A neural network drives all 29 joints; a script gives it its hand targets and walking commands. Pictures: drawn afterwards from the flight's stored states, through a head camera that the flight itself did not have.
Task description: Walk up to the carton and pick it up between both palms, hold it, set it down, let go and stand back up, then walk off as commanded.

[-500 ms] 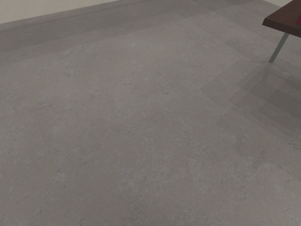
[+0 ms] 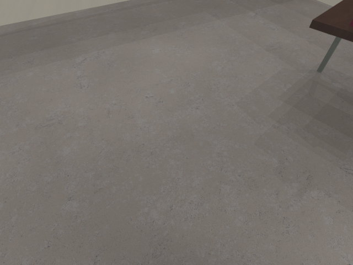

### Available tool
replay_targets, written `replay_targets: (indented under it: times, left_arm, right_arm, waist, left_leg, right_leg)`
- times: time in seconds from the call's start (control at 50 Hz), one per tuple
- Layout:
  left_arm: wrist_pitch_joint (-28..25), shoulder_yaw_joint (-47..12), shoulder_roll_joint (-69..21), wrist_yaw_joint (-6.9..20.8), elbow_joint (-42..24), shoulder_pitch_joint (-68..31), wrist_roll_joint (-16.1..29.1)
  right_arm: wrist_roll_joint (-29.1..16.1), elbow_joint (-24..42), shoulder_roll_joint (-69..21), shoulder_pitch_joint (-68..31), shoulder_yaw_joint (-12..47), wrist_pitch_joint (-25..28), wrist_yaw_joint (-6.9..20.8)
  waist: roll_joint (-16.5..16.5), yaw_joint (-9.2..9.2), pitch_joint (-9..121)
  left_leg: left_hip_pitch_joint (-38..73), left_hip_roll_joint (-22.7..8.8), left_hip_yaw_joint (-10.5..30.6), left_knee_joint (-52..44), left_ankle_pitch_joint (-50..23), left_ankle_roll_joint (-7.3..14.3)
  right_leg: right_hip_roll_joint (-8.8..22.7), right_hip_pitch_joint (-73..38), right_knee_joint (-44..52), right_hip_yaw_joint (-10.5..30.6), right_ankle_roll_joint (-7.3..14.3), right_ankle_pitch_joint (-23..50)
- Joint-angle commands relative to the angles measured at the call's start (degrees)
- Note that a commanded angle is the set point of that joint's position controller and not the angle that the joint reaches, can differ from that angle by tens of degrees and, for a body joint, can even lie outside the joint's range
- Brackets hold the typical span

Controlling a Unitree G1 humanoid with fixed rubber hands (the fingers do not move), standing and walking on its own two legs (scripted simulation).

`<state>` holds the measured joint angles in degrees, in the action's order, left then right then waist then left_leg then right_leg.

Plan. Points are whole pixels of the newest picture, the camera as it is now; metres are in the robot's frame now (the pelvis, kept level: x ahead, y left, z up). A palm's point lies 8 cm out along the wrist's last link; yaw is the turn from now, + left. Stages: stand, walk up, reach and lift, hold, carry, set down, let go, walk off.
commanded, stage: walk up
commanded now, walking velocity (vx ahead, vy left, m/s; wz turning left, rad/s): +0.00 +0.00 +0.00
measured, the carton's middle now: out of the picture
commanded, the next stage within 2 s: none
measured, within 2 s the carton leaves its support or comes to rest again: neither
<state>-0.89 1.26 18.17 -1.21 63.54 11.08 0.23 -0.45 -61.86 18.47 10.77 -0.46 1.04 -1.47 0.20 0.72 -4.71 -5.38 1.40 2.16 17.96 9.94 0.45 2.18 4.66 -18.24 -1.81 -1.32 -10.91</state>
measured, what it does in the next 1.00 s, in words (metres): walks ahead, turning right: right foot, then left foot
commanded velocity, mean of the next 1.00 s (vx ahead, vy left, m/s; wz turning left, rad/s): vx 0.00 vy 0.00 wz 0.00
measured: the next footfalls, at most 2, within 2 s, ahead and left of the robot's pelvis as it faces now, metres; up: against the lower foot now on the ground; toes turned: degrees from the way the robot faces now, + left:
right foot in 0.42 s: +0.15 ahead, -0.28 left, +0.00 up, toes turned -24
left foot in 0.88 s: +0.49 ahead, -0.15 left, +0.00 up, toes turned -24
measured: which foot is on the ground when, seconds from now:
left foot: down 0.00-0.42, up 0.44-0.86, down 0.88-1.00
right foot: down 0.00-0.08, up 0.10-0.40, down 0.42-0.90, up 0.92-1.00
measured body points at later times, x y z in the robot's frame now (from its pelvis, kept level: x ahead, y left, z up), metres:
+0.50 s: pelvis +0.09 -0.12 -0.04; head +0.10 -0.16 +0.41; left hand +0.29 +0.16 -0.11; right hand +0.06 -0.48 -0.15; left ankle +0.02 +0.08 -0.69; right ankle +0.11 -0.27 -0.75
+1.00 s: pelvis +0.33 -0.19 -0.03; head +0.35 -0.17 +0.42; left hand +0.58 +0.03 -0.14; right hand +0.23 -0.51 -0.09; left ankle +0.45 -0.13 -0.75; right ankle +0.18 -0.27 -0.67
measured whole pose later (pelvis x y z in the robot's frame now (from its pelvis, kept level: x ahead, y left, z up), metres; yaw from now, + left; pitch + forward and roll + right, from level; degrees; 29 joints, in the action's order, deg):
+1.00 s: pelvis +0.33 -0.19 -0.03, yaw -33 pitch -5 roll +0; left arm 0.6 4.5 24.1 2.1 40.6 19.3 -1.1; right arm 2.9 -33.8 24.3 21.5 -3.0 3.2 0.8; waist 3.2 -1.0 -5.4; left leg -19.6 -3.8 -7.8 39.9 15.8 1.9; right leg -2.5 16.8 -67.5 7.6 1.4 -27.2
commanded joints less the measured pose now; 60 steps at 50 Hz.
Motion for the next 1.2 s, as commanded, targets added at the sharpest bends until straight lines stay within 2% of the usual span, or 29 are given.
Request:
replay_targets:
  times: [0.0, 0.02, 0.06, 0.08, 0.1, 0.16, 0.18, 0.24, 0.3, 0.34, 0.38, 0.4, 0.42, 0.44, 0.48, 0.52, 0.66, 0.74, 0.78, 0.82, 0.84, 0.86, 0.88, 0.9, 0.92, 0.96, 1.0, 1.1, 1.18]
  left_arm:
    - [-0.9, 2.3, 11.8, -0.6, -2.6, 0.6, 0.0]
    - [-0.1, 3.9, 12.9, 1.9, -9.5, 0.2, -2.6]
    - [1.3, 4.2, 10.0, 4.4, -15.6, -7.9, -4.5]
    - [1.7, 4.9, 11.2, 4.8, -17.6, -7.3, -5.7]
    - [2.0, 5.9, 13.0, 5.3, -18.7, -5.6, -5.3]
    - [2.6, 6.7, 13.3, 7.6, -19.4, 2.1, -4.5]
    - [2.9, 6.9, 12.5, 8.1, -20.3, 2.5, -4.4]
    - [3.1, 6.3, 12.2, 9.7, -23.5, -1.7, -3.4]
    - [2.4, 6.4, 12.3, 9.7, -23.9, 1.3, -2.4]
    - [2.1, 7.0, 14.1, 8.9, -23.7, 4.3, -2.5]
    - [0.8, 9.0, 17.9, 7.0, -20.3, 13.4, -2.5]
    - [0.4, 10.6, 23.7, 5.3, -19.6, 20.5, -2.3]
    - [0.3, 11.6, 28.0, 4.4, -22.4, 21.1, -1.7]
    - [0.0, 11.7, 27.9, 3.6, -23.3, 19.4, -0.9]
    - [-0.2, 10.2, 24.6, 1.8, -24.3, 14.3, -0.6]
    - [-0.8, 8.0, 20.7, 1.7, -25.1, 10.3, -0.5]
    - [-2.1, 7.3, 19.8, 3.3, -28.9, 6.8, -1.6]
    - [-2.5, 7.3, 19.5, 3.6, -29.4, 8.2, -1.5]
    - [-2.5, 7.1, 19.1, 3.7, -29.7, 6.7, -1.5]
    - [-2.0, 6.9, 18.2, 3.7, -30.6, 4.8, -1.3]
    - [-1.8, 6.2, 16.1, 3.8, -31.0, 4.9, -1.5]
    - [-1.7, 5.3, 11.4, 3.8, -30.7, 9.1, -0.9]
    - [-1.4, 6.0, 11.7, 3.3, -31.3, 11.7, -0.6]
    - [-0.6, 6.8, 17.1, 2.4, -32.2, 13.2, -1.0]
    - [-0.3, 7.4, 19.2, 2.1, -31.3, 10.8, -1.2]
    - [-0.7, 6.8, 16.3, 2.9, -29.4, 9.6, -1.6]
    - [-0.5, 6.3, 14.1, 3.9, -28.3, 10.6, -1.5]
    - [0.4, 5.7, 12.2, 5.3, -31.5, 4.5, -1.8]
    - [0.6, 5.0, 10.9, 6.1, -33.8, -1.0, -2.2]
  right_arm:
    - [-0.1, 3.3, 11.5, 0.2, -2.6, 1.2, -0.7]
    - [3.7, 7.7, 16.9, 4.8, -6.2, 1.5, -1.2]
    - [5.8, 8.8, 19.9, 9.0, -8.4, 1.8, -1.8]
    - [6.0, 11.1, 18.2, 7.4, -8.5, 2.5, -2.2]
    - [5.3, 13.2, 16.2, 5.5, -8.2, 3.4, -2.5]
    - [4.9, 18.3, 18.8, 0.0, -9.0, 4.0, -2.4]
    - [5.1, 19.6, 19.8, -0.9, -9.4, 4.1, -2.3]
    - [5.0, 20.9, 19.1, 2.5, -9.6, 4.4, -1.8]
    - [4.9, 21.8, 19.7, 1.3, -9.6, 4.1, -0.9]
    - [4.4, 22.7, 19.5, 0.8, -9.5, 3.2, -0.3]
    - [3.7, 24.3, 15.7, 2.5, -7.6, 2.3, 0.8]
    - [2.7, 27.0, 12.0, 3.0, -5.9, 2.0, 2.0]
    - [1.5, 30.9, 13.0, 1.7, -5.8, 2.2, 2.8]
    - [1.8, 32.0, 16.9, -1.8, -6.5, 2.4, 2.8]
    - [0.3, 30.1, 16.7, 1.8, -6.2, 3.4, 3.3]
    - [1.3, 27.1, 16.5, 7.5, -5.8, 3.1, 3.1]
    - [2.6, 33.0, 16.1, 4.7, -6.1, 1.1, 4.7]
    - [2.7, 34.3, 15.7, 3.1, -6.6, 1.5, 5.0]
    - [2.5, 33.6, 15.8, 5.9, -6.7, 1.9, 4.8]
    - [3.0, 30.8, 16.8, 12.9, -7.4, 2.1, 3.9]
    - [3.1, 28.9, 18.6, 19.4, -8.4, 2.4, 3.2]
    - [4.0, 28.6, 23.5, 23.9, -9.7, 3.0, 2.4]
    - [4.6, 31.0, 23.3, 23.1, -9.2, 3.1, 1.6]
    - [3.6, 33.2, 24.0, 19.7, -9.3, 3.2, 1.1]
    - [2.9, 32.9, 22.3, 17.7, -8.7, 3.5, 0.9]
    - [3.3, 33.0, 21.2, 14.9, -8.3, 4.0, 0.6]
    - [3.1, 32.9, 20.1, 14.3, -7.7, 4.7, 0.8]
    - [2.9, 33.9, 19.2, 18.7, -7.7, 4.8, 0.8]
    - [2.4, 33.9, 18.3, 19.2, -7.4, 4.0, 0.8]
  waist:
    - [-0.8, -0.44, 3.4]
    - [-1.7, -2.95, 7.0]
    - [-10.8, -6.11, 0.0]
    - [-5.5, -5.23, -2.8]
    - [-0.7, -3.43, -2.2]
    - [-3.3, 0.11, -1.0]
    - [-8.1, 0.24, -1.8]
    - [-5.8, -2.29, -6.1]
    - [-8.0, -0.44, -4.9]
    - [-6.2, 1.58, -1.8]
    - [6.9, 6.31, 6.0]
    - [19.0, 9.38, 9.1]
    - [21.5, 8.41, 10.9]
    - [12.5, 7.97, 7.9]
    - [6.7, 4.43, 9.9]
    - [6.4, 0.73, 5.6]
    - [8.8, 0.25, -2.9]
    - [3.7, 0.84, -3.4]
    - [4.9, -0.55, -2.5]
    - [1.3, -4.02, 0.4]
    - [-3.4, -7.18, 4.2]
    - [-17.0, -7.94, 6.5]
    - [-16.3, -6.03, 3.4]
    - [-16.1, -4.73, 2.9]
    - [-8.2, -3.93, -0.1]
    - [-4.9, -2.51, -1.2]
    - [-7.5, -1.47, -1.5]
    - [-6.0, -3.19, -1.3]
    - [-6.4, -4.66, -2.6]
  left_leg:
    - [-0.8, -8.1, 5.0, -2.1, -8.9, 1.1]
    - [10.1, -8.8, 1.1, 2.1, 15.4, 5.5]
    - [12.5, -24.3, 18.9, -10.2, 32.3, 13.0]
    - [7.1, -28.6, 21.1, -11.7, 30.7, 15.8]
    - [4.6, -28.7, 19.7, -11.6, 26.1, 15.4]
    - [3.2, -24.2, 8.5, -11.5, 24.5, 12.2]
    - [0.7, -23.6, 5.5, -12.0, 25.1, 12.2]
    - [-1.2, -20.9, -1.5, -11.2, 22.6, 11.3]
    - [-2.2, -18.6, -9.9, -6.3, 18.6, 9.6]
    - [-7.0, -18.8, -12.3, 0.6, 22.3, 8.7]
    - [-11.9, -13.4, -17.5, 26.6, 10.3, 6.8]
    - [-24.4, -5.9, -18.0, 46.6, 16.9, 3.4]
    - [-36.4, -0.4, -7.0, 53.9, 27.6, 1.3]
    - [-37.8, -5.3, -0.6, 56.3, 24.5, 1.7]
    - [-36.7, -8.8, 0.0, 55.5, 19.1, 1.5]
    - [-28.7, -10.6, -0.8, 46.7, 17.5, 0.5]
    - [-25.8, -9.5, -2.2, 29.6, 3.9, 0.3]
    - [-22.3, -7.6, -3.3, 22.7, -2.1, 0.2]
    - [-13.8, -7.2, -3.8, 19.4, -3.6, 0.5]
    - [-2.4, -4.4, -6.1, 16.6, -1.9, 1.1]
    - [8.1, -4.9, -2.5, 15.7, 4.0, 1.8]
    - [13.0, -16.2, 15.3, 6.8, 24.9, 4.9]
    - [8.2, -26.2, 38.5, -7.1, 41.5, 9.0]
    - [4.7, -30.3, 46.1, -11.9, 41.4, 10.8]
    - [0.1, -29.1, 39.8, -10.5, 40.9, 10.8]
    - [-1.9, -23.1, 21.3, -5.9, 26.7, 10.1]
    - [-5.5, -20.2, 9.6, -4.8, 13.2, 9.6]
    - [3.3, -20.0, -0.6, -2.7, -6.4, 8.7]
    - [4.1, -18.6, -8.3, -3.0, -7.8, 7.9]
  right_leg:
    - [6.5, -1.1, 2.9, 4.8, 2.0, 6.5]
    - [3.3, 14.3, -5.3, 8.0, 5.8, -14.9]
    - [2.1, 35.9, -29.7, 4.0, 2.8, -17.6]
    - [4.4, 37.4, -37.6, 6.8, 1.4, -17.0]
    - [6.1, 34.8, -40.7, 8.8, 1.5, -15.3]
    - [7.9, 31.3, -38.1, 8.2, 1.7, -11.5]
    - [8.4, 29.5, -36.7, 6.7, 1.6, -10.3]
    - [8.2, 28.1, -28.0, 4.2, 2.1, -6.0]
    - [6.0, 19.7, -20.7, -0.6, 3.2, -2.5]
    - [3.3, 10.3, -19.7, -4.9, 3.3, 0.2]
    - [-2.2, -5.4, -15.3, -5.0, 6.1, -2.9]
    - [7.5, -14.3, -4.7, 17.0, 12.8, -15.4]
    - [16.8, -16.6, 6.8, 46.6, 19.7, -21.0]
    - [18.9, -13.0, 7.0, 47.5, 20.8, -19.1]
    - [14.6, -14.6, -1.0, 32.5, 18.2, -4.8]
    - [12.2, -0.9, -0.2, 23.6, 15.3, -5.0]
    - [9.8, 11.2, 7.6, 20.5, 14.5, -22.1]
    - [8.0, 11.6, 5.2, 16.6, 12.7, -18.6]
    - [7.2, 13.8, 2.0, 14.8, 11.3, -16.5]
    - [5.8, 16.6, -6.4, 13.6, 9.5, -15.1]
    - [2.0, 21.5, -20.2, 11.1, 7.4, -13.5]
    - [-4.9, 29.0, -40.2, 7.7, 5.1, -16.0]
    - [-8.6, 34.5, -51.3, 10.3, 2.8, -20.3]
    - [-5.9, 34.8, -57.9, 13.2, 2.3, -19.1]
    - [-3.5, 34.1, -58.8, 13.3, 2.6, -16.3]
    - [0.5, 30.7, -53.1, 11.9, 3.5, -12.4]
    - [0.9, 26.9, -49.0, 9.5, 2.9, -9.0]
    - [0.6, 33.0, -38.0, 7.2, 1.9, -3.6]
    - [1.2, 30.6, -25.9, 3.6, 2.3, 4.0]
